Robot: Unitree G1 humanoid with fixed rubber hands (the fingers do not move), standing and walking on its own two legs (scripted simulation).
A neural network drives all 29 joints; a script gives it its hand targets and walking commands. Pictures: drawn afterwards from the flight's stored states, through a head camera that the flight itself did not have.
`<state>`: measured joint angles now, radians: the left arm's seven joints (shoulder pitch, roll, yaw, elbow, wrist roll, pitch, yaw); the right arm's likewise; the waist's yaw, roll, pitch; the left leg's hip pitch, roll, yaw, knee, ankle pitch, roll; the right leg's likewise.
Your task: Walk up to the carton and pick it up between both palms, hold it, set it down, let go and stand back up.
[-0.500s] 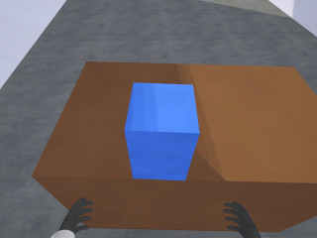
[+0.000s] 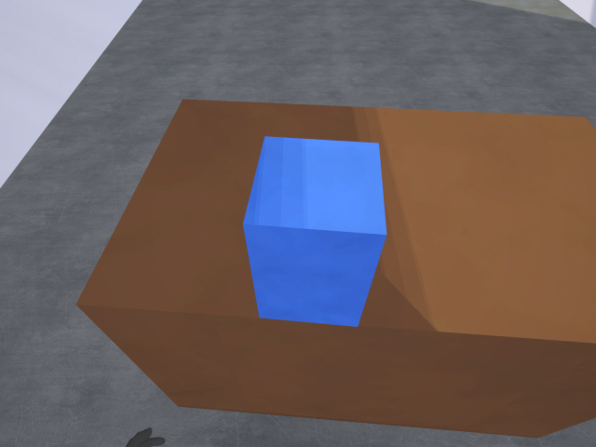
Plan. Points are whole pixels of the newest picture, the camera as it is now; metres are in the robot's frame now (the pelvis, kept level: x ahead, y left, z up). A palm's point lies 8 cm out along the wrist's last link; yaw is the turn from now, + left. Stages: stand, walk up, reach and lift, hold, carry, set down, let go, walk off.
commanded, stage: stand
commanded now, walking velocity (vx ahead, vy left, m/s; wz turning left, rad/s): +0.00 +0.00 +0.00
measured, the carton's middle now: (314, 237) +0.39 -0.01 +0.04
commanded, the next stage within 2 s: none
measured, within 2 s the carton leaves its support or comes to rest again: neither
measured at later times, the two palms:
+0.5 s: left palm out of the picture -0.01 +0.24 -0.12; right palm out of the picture +0.02 -0.22 -0.13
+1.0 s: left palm out of the picture -0.04 +0.19 -0.14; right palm out of the picture -0.03 -0.22 -0.14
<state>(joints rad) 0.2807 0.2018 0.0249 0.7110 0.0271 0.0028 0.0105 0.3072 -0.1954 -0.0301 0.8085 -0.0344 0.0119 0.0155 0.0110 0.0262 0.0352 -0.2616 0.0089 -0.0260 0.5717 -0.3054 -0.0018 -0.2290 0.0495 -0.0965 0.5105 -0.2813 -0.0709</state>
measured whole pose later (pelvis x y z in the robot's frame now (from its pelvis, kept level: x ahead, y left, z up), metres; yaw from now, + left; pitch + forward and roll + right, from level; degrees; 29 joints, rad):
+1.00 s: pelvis -0.01 -0.02 +0.01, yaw +2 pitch -2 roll +0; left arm 0.32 0.12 0.03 1.10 0.01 -0.01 0.03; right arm 0.35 -0.11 0.00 1.09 -0.02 0.00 -0.03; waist 0.01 0.02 0.01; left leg -0.21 0.01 -0.07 0.46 -0.22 -0.03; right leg -0.18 0.05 -0.12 0.42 -0.22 -0.09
